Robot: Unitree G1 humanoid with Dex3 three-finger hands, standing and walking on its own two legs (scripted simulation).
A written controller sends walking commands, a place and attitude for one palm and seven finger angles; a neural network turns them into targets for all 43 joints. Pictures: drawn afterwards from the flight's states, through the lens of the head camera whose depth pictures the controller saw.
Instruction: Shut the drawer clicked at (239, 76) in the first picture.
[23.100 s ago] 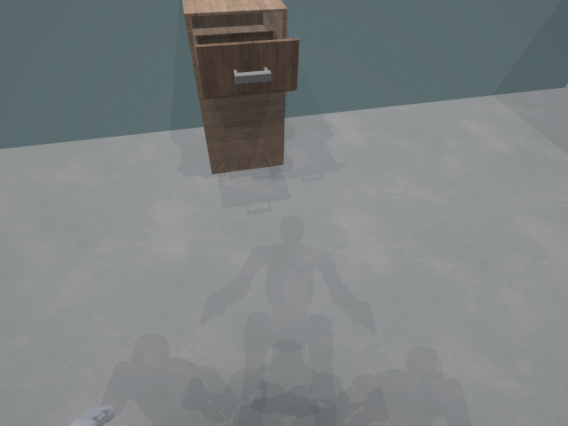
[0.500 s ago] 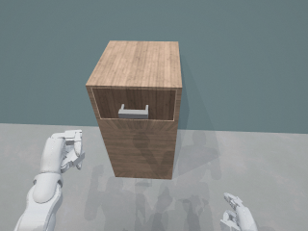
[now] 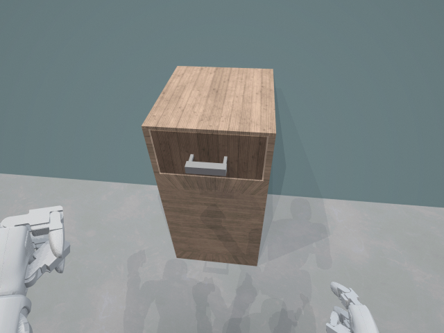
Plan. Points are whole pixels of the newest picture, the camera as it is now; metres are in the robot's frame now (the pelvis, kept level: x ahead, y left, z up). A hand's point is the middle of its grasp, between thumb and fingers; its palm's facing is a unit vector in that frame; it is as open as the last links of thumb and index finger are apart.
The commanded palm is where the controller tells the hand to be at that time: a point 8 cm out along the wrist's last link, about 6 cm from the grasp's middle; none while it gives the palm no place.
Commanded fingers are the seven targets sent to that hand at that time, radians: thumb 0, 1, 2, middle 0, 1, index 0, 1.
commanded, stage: step back with the hand held close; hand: left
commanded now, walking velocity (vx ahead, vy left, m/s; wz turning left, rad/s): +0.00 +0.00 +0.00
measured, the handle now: (207, 163) +0.62 +0.13 -0.08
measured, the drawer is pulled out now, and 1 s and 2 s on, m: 0.00 0.00 0.00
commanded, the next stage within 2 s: stop stepping back and stand still in 1.68 s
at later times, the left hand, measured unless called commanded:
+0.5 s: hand (86, 239) +0.20 +0.23 +0.14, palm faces +0.23 -0.84 -0.50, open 3.2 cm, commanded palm +0.13 +0.28 +0.17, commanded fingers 0.00 0.90 0.90 -1.40 -1.60 -1.40 -1.60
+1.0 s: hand (37, 288) +0.12 +0.25 +0.15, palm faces +0.33 -0.81 -0.48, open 3.2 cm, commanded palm +0.06 +0.29 +0.17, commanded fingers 0.00 0.90 0.90 -1.40 -1.60 -1.40 -1.60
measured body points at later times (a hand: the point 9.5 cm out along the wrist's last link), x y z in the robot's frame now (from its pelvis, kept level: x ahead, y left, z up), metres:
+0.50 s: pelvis -0.01 +0.00 +0.00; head +0.02 -0.01 +0.45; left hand +0.18 +0.27 +0.17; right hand +0.15 -0.26 -0.09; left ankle +0.01 +0.06 -0.74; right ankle -0.02 -0.10 -0.74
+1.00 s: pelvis -0.08 +0.01 -0.01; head -0.06 +0.03 +0.43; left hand +0.10 +0.29 +0.17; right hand +0.09 -0.23 -0.09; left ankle +0.01 +0.06 -0.74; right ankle -0.02 -0.10 -0.74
